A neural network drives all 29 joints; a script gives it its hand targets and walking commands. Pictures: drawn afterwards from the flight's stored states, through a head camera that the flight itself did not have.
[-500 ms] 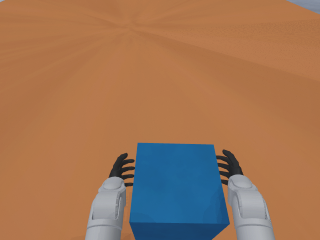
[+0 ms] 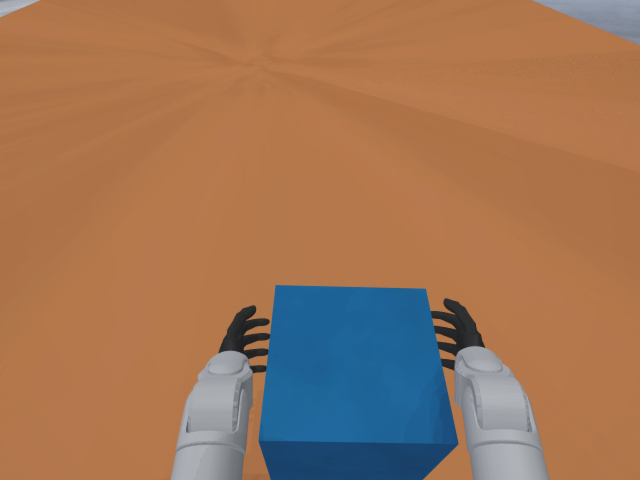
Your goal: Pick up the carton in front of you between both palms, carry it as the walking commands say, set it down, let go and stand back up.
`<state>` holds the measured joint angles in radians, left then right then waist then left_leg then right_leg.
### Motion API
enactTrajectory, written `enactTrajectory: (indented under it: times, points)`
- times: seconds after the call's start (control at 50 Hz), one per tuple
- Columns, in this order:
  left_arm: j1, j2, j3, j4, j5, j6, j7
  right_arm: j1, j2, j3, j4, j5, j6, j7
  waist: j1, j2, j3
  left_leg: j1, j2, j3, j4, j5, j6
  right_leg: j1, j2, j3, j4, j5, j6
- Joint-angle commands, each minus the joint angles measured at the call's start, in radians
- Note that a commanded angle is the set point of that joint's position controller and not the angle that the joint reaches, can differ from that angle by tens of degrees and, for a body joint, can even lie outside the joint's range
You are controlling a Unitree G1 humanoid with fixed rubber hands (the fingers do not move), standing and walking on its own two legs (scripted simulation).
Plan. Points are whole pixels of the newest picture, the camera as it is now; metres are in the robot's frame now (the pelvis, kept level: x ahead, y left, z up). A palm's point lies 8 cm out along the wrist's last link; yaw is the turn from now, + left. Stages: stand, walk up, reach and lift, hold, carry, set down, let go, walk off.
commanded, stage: carry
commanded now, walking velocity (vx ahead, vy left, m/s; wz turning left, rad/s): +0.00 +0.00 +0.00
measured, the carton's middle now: (346, 393) +0.30 +0.00 -0.06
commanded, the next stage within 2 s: hold in 0.66 s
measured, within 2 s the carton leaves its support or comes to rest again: neither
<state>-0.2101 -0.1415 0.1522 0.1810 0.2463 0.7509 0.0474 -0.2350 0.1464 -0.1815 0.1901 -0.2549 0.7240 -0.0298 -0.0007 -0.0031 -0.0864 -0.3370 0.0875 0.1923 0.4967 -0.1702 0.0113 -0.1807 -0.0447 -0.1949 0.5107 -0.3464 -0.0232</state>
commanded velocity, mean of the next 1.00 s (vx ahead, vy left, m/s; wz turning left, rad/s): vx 0.00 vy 0.00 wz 0.00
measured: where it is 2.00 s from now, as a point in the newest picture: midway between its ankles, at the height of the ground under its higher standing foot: outside the picture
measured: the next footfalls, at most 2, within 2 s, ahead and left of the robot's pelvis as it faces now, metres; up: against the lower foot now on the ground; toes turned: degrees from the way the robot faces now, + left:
none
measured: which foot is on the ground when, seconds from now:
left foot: down 0.00-1.00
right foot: down 0.00-1.00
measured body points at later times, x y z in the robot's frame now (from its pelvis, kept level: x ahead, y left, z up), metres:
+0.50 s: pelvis -0.01 -0.01 +0.00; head -0.03 -0.01 +0.45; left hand +0.29 +0.14 +0.03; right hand +0.29 -0.16 +0.04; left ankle +0.06 +0.12 -0.73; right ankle -0.04 -0.09 -0.73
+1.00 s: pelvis -0.02 +0.02 +0.01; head -0.05 +0.03 +0.45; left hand +0.31 +0.10 +0.03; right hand +0.25 -0.20 +0.04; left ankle +0.06 +0.14 -0.73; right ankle -0.04 -0.09 -0.73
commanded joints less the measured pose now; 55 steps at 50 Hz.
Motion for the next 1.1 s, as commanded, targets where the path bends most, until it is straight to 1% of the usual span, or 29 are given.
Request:
enactTrajectory:
  times: [0.0, 0.64, 0.66, 0.68, 0.7, 0.72, 0.74, 0.76, 0.78, 0.8, 0.82, 0.84, 0.86, 0.88, 0.92, 0.94, 0.96, 0.98, 1.02, 1.04, 1.08]
  points:
    - [-0.497, -0.928, -0.552, -0.105, -0.279, -0.058, -0.258, -0.393, 0.940, 0.548, -0.024, 0.256, -0.024, 0.253, 0.000, 0.003, -0.224, 0.159, 0.090, -0.103, -0.041, 0.166, 0.004, -0.024, -0.124, 0.107, -0.105, 0.194, -0.006]
    - [-0.487, -0.922, -0.552, -0.111, -0.277, -0.058, -0.257, -0.384, 0.933, 0.549, -0.029, 0.255, -0.024, 0.250, 0.001, -0.001, -0.236, 0.144, 0.090, -0.097, -0.026, 0.170, -0.004, -0.038, -0.124, 0.114, -0.086, 0.253, -0.015]
    - [-0.376, -0.917, -0.526, -0.137, -0.270, -0.059, -0.259, -0.308, 0.941, 0.522, 0.005, 0.246, -0.039, 0.256, 0.006, -0.105, -0.116, 0.431, -0.206, -0.225, -0.047, 0.290, 0.023, -0.084, 0.043, 0.339, -0.183, 0.559, -0.020]
    - [-0.421, -0.876, -0.534, -0.183, -0.272, -0.076, -0.257, -0.284, 0.929, 0.501, 0.010, 0.214, -0.065, 0.239, -0.028, -0.112, -0.155, 0.453, -0.181, -0.265, -0.044, 0.373, 0.026, -0.047, 0.060, 0.348, -0.167, 0.619, -0.013]
    - [-0.428, -0.878, -0.532, -0.192, -0.268, -0.081, -0.261, -0.255, 0.897, 0.468, 0.013, 0.181, -0.073, 0.228, -0.027, -0.043, -0.167, 0.339, -0.180, -0.272, -0.068, 0.393, 0.018, 0.134, 0.073, 0.352, -0.154, 0.698, -0.006]
    - [-0.455, -0.870, -0.553, -0.199, -0.280, -0.087, -0.269, -0.236, 0.885, 0.438, 0.038, 0.163, -0.083, 0.215, -0.048, -0.056, -0.177, 0.306, -0.180, -0.273, -0.084, 0.370, 0.008, 0.209, 0.072, 0.343, -0.170, 0.640, -0.008]
    - [-0.474, -0.880, -0.568, -0.197, -0.281, -0.090, -0.270, -0.273, 0.893, 0.449, 0.024, 0.169, -0.089, 0.215, -0.038, -0.027, -0.180, 0.309, -0.187, -0.268, -0.095, 0.331, -0.002, 0.220, 0.074, 0.331, -0.168, 0.639, 0.006]
    - [-0.488, -0.862, -0.575, -0.189, -0.285, -0.093, -0.272, -0.276, 0.908, 0.454, 0.031, 0.177, -0.093, 0.211, -0.052, -0.038, -0.184, 0.315, -0.187, -0.263, -0.104, 0.281, -0.006, 0.231, 0.081, 0.317, -0.188, 0.550, 0.003]
    - [-0.479, -0.871, -0.566, -0.179, -0.271, -0.094, -0.270, -0.318, 0.918, 0.489, 0.014, 0.191, -0.090, 0.218, -0.015, -0.029, -0.163, 0.302, -0.194, -0.259, -0.115, 0.232, -0.010, 0.226, 0.083, 0.310, -0.182, 0.518, 0.012]
    - [-0.472, -0.878, -0.552, -0.161, -0.264, -0.092, -0.268, -0.343, 0.925, 0.502, 0.004, 0.200, -0.083, 0.228, -0.010, -0.032, -0.159, 0.280, -0.199, -0.256, -0.121, 0.216, -0.009, 0.241, 0.087, 0.307, -0.177, 0.524, 0.021]
    - [-0.474, -0.879, -0.537, -0.145, -0.251, -0.092, -0.265, -0.379, 0.937, 0.514, 0.003, 0.218, -0.078, 0.237, 0.007, -0.045, -0.157, 0.285, -0.204, -0.255, -0.122, 0.183, -0.003, 0.232, 0.086, 0.307, -0.183, 0.476, 0.029]
    - [-0.470, -0.882, -0.493, -0.109, -0.223, -0.092, -0.262, -0.427, 0.930, 0.526, 0.017, 0.224, -0.075, 0.252, 0.049, -0.047, -0.125, 0.257, -0.199, -0.256, -0.137, 0.128, 0.000, 0.219, 0.089, 0.298, -0.188, 0.393, 0.033]
    - [-0.483, -0.892, -0.454, -0.067, -0.198, -0.093, -0.256, -0.486, 0.926, 0.528, 0.041, 0.230, -0.078, 0.269, 0.072, -0.049, -0.089, 0.249, -0.198, -0.256, -0.141, 0.082, 0.003, 0.186, 0.093, 0.290, -0.192, 0.308, 0.034]
    - [-0.499, -0.906, -0.415, -0.015, -0.176, -0.097, -0.252, -0.550, 0.921, 0.522, 0.069, 0.234, -0.084, 0.285, 0.089, -0.047, -0.058, 0.263, -0.199, -0.251, -0.136, 0.038, 0.005, 0.123, 0.093, 0.289, -0.197, 0.227, 0.032]
    - [-0.553, -0.922, -0.337, 0.091, -0.144, -0.110, -0.256, -0.631, 0.904, 0.475, 0.152, 0.214, -0.106, 0.306, 0.102, -0.042, -0.024, 0.263, -0.195, -0.241, -0.123, -0.039, 0.007, 0.054, 0.088, 0.287, -0.201, 0.089, 0.022]
    - [-0.592, -0.940, -0.303, 0.145, -0.133, -0.119, -0.263, -0.672, 0.896, 0.439, 0.201, 0.194, -0.121, 0.315, 0.099, -0.022, -0.009, 0.262, -0.196, -0.234, -0.114, -0.068, 0.005, 0.013, 0.090, 0.287, -0.194, 0.041, 0.018]
    - [-0.636, -0.951, -0.272, 0.199, -0.122, -0.130, -0.270, -0.701, 0.894, 0.392, 0.259, 0.168, -0.138, 0.320, 0.085, -0.020, -0.004, 0.262, -0.194, -0.231, -0.105, -0.094, 0.002, -0.015, 0.093, 0.284, -0.186, 0.002, 0.011]
    - [-0.679, -0.960, -0.240, 0.254, -0.107, -0.141, -0.275, -0.729, 0.887, 0.337, 0.314, 0.137, -0.156, 0.322, 0.068, -0.002, 0.004, 0.263, -0.194, -0.226, -0.093, -0.115, -0.002, -0.055, 0.098, 0.282, -0.172, -0.024, 0.004]
    - [-0.767, -0.946, -0.169, 0.340, -0.064, -0.165, -0.277, -0.770, 0.864, 0.205, 0.417, 0.062, -0.192, 0.314, 0.023, 0.007, 0.023, 0.256, -0.190, -0.224, -0.057, -0.153, -0.005, -0.153, 0.111, 0.273, -0.139, -0.072, -0.013]
    - [-0.794, -0.919, -0.127, 0.370, -0.036, -0.179, -0.272, -0.777, 0.842, 0.132, 0.461, 0.019, -0.208, 0.305, 0.008, 0.011, 0.032, 0.237, -0.186, -0.226, -0.042, -0.163, -0.006, -0.189, 0.120, 0.267, -0.117, -0.079, -0.021]
    - [-0.812, -0.850, -0.052, 0.397, 0.017, -0.216, -0.254, -0.766, 0.789, 0.014, 0.525, -0.058, -0.241, 0.281, -0.001, 0.024, 0.043, 0.175, -0.181, -0.228, -0.018, -0.158, -0.008, -0.225, 0.134, 0.257, -0.067, -0.058, -0.027]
